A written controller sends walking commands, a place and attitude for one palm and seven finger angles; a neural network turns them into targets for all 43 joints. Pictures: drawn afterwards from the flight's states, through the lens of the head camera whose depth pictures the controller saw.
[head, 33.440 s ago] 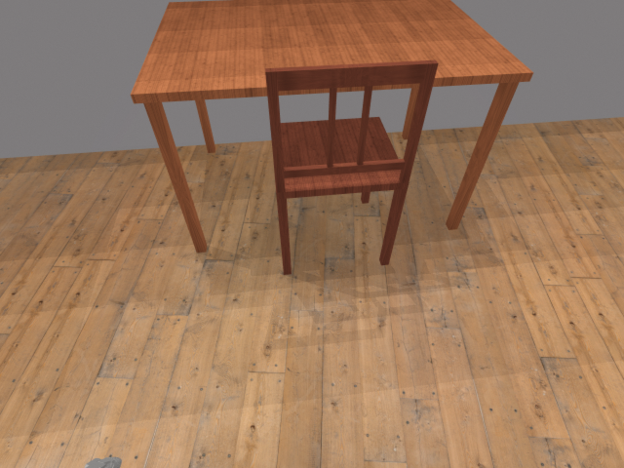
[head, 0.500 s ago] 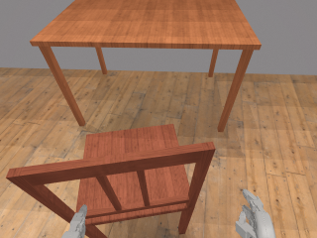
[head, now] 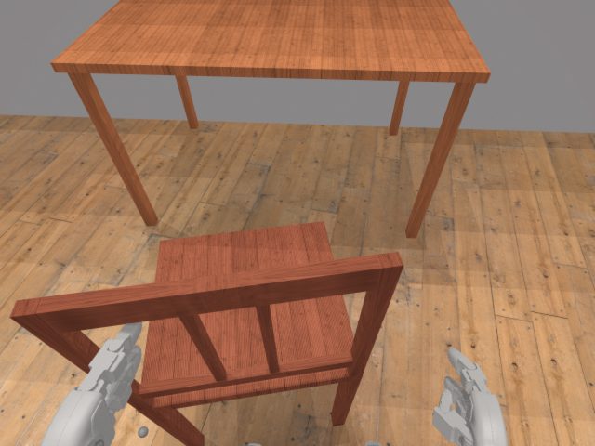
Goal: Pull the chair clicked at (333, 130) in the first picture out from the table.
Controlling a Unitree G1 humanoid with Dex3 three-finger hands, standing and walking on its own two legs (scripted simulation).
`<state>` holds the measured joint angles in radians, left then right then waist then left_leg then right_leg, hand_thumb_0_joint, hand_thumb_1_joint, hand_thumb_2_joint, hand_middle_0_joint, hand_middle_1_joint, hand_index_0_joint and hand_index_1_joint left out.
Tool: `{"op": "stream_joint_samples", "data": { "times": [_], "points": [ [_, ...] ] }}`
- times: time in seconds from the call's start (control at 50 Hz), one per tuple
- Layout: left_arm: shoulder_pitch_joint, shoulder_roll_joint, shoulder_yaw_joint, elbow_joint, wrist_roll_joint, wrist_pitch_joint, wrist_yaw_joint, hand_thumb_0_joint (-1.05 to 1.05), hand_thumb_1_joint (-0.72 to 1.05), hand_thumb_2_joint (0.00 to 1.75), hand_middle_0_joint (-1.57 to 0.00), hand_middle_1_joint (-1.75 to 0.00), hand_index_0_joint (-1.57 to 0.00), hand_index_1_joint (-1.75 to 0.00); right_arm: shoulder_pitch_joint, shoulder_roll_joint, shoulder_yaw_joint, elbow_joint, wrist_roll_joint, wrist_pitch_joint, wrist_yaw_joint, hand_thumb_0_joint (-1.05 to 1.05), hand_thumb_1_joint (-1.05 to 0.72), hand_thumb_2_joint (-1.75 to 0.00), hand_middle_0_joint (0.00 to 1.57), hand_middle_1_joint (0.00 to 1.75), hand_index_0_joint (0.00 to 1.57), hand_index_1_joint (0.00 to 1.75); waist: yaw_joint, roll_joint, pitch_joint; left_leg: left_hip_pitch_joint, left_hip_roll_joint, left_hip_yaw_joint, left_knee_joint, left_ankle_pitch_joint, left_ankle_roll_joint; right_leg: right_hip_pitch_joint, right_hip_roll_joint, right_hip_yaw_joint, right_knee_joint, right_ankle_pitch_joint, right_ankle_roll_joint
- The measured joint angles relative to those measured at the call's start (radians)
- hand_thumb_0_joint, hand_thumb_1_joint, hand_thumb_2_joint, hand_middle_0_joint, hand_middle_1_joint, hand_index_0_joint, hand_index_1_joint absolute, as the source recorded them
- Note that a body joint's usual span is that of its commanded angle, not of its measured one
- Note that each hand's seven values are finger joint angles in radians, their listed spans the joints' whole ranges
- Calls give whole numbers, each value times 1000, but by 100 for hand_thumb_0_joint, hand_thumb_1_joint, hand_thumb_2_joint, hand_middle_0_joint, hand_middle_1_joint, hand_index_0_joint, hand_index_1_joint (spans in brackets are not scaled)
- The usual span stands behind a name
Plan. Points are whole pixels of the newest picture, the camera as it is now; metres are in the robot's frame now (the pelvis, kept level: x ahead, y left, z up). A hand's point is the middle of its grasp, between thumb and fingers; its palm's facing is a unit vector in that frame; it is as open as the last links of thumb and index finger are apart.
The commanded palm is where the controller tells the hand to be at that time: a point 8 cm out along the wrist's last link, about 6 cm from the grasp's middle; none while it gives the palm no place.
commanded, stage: draw the hand back to the body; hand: left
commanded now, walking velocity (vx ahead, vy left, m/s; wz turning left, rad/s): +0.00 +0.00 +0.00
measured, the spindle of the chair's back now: (206, 348) +0.27 +0.16 -0.06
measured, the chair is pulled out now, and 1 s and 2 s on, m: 0.61 0.60 0.60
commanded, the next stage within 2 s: step back with the hand held close in 1.06 s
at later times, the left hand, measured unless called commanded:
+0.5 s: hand (64, 394) +0.16 +0.24 +0.10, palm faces +0.25 -0.83 -0.50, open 10.4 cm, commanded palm +0.15 +0.29 +0.21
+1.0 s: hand (22, 273) +0.23 +0.25 +0.22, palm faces +0.41 -0.78 -0.47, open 7.5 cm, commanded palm +0.18 +0.30 +0.24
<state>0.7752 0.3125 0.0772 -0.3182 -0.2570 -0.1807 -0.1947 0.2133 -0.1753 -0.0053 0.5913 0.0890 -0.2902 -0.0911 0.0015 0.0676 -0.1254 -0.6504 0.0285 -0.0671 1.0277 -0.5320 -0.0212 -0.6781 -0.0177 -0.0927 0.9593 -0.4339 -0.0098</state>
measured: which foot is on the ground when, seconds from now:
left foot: down 0.00-1.00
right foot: down 0.00-1.00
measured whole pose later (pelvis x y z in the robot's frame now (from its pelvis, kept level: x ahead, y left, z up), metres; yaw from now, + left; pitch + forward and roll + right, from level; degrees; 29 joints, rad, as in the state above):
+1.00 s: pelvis +0.04 +0.00 +0.06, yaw -1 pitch -2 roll -1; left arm 0.52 0.37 0.33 -0.46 -0.06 -0.02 0.12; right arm 0.19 -0.24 0.00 0.69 0.03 -0.15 -0.11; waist 0.07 0.08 0.01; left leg -0.10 0.03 -0.02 0.47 -0.34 -0.02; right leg -0.16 -0.01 -0.06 0.46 -0.26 0.00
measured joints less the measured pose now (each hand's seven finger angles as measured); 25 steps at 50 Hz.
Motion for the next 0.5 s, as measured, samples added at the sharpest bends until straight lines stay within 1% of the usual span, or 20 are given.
{"op": "stream_joint_samples", "data": {
  "times": [0.02,0.04,0.06,0.08,0.12,0.16,0.2,0.34,0.44,0.5],
  "points": [
    [-1,20,-3,-11,44,27,33,-1,-49,22,-1,-1,-9,-4,4,0,2,4,-6,3,-10,2,-91,-90,20,30,20,30,8,-2,5,22,3,3,-17,4,-1,21,3,3,-16,5,-1],
    [1,45,-9,-36,93,76,76,-1,-47,23,-1,-1,-11,-5,8,-1,7,5,-13,14,-21,2,-91,-90,20,29,20,30,15,-4,12,52,5,6,-38,10,-2,49,5,5,-36,11,-1],
    [4,65,-18,-60,132,129,118,-1,-45,24,-2,-2,-14,-7,11,-4,14,6,-20,26,-31,2,-91,-90,20,29,20,30,18,-1,20,84,6,7,-61,17,-3,81,7,5,-60,18,0],
    [6,81,-28,-78,160,177,154,-1,-43,25,-2,-2,-16,-8,12,-6,22,7,-26,35,-41,2,-91,-90,20,29,20,30,18,3,27,116,7,7,-86,24,-3,114,8,5,-86,26,1],
    [11,97,-37,-92,190,244,209,-1,-37,28,-3,-3,-21,-11,9,-10,34,10,-36,52,-56,2,-91,-90,20,29,20,30,17,11,41,176,9,12,-135,39,0,174,11,8,-136,42,1],
    [7,102,-40,-88,199,289,242,-1,-31,31,-3,-4,-26,-14,6,-13,43,12,-43,61,-65,2,-91,-90,20,29,20,30,17,17,57,228,10,16,-181,55,1,225,13,10,-180,57,2],
    [-6,106,-38,-79,202,322,262,-1,-25,34,-4,-6,-30,-16,4,-17,51,19,-47,62,-70,2,-91,-90,20,29,20,30,23,18,71,274,9,18,-224,69,1,270,13,11,-219,69,2],
    [-43,103,-17,-46,208,387,295,0,-1,45,-8,-11,-37,-23,-7,-37,66,56,-59,28,-59,2,-90,-90,20,30,20,30,49,16,111,395,0,17,-344,110,1,385,5,8,-319,94,4],
    [-51,101,3,-52,205,403,310,0,17,54,-10,-14,-38,-27,-20,-48,67,86,-60,1,-47,2,-90,-90,20,30,20,30,72,13,128,448,-6,10,-402,129,0,437,-1,0,-363,101,5],
    [-70,98,40,-95,201,379,330,0,28,59,-12,-17,-38,-29,-21,-56,61,99,-58,-9,-45,2,-90,-90,20,30,20,30,96,17,133,471,-10,2,-428,137,0,463,-5,-9,-385,103,5]
  ]
}}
